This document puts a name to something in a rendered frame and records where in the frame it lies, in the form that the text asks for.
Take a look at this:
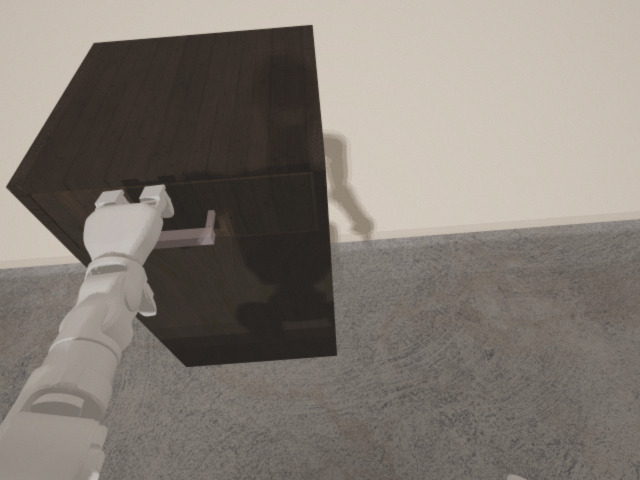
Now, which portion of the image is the robot left forearm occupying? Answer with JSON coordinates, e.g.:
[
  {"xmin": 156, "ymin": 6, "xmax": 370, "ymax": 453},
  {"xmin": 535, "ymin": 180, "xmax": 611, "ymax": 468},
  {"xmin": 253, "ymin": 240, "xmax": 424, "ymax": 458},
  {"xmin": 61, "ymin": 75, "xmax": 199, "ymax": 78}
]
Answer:
[{"xmin": 0, "ymin": 256, "xmax": 145, "ymax": 442}]

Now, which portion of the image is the handle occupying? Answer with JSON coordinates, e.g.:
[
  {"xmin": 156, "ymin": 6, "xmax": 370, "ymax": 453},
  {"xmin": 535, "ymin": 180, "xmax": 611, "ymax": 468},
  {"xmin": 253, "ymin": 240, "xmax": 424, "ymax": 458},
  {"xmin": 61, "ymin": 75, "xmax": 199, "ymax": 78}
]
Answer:
[{"xmin": 154, "ymin": 210, "xmax": 215, "ymax": 249}]

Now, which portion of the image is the cabinet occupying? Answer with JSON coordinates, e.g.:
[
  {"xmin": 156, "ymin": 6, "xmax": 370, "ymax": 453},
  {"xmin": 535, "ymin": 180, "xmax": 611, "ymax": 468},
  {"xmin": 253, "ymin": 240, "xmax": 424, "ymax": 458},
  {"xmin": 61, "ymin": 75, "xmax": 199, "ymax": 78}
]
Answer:
[{"xmin": 6, "ymin": 25, "xmax": 337, "ymax": 367}]

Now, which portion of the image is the left robot hand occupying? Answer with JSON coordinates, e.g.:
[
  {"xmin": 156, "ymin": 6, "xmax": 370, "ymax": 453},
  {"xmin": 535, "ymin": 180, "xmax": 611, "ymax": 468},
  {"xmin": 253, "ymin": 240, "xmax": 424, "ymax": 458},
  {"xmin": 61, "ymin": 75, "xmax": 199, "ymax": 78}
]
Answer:
[{"xmin": 83, "ymin": 184, "xmax": 174, "ymax": 316}]

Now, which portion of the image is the drawer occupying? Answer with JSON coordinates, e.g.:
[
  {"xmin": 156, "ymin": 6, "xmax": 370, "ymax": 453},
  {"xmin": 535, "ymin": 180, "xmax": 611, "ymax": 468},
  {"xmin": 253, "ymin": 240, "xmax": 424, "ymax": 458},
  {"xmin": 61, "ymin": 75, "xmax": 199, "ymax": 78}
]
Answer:
[{"xmin": 32, "ymin": 172, "xmax": 316, "ymax": 248}]

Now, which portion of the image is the robot left upper arm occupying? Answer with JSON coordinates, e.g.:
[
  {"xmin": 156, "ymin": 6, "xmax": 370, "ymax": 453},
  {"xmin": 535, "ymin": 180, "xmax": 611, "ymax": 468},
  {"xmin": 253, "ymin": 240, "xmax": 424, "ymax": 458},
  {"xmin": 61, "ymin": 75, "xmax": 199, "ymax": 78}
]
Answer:
[{"xmin": 0, "ymin": 411, "xmax": 108, "ymax": 480}]

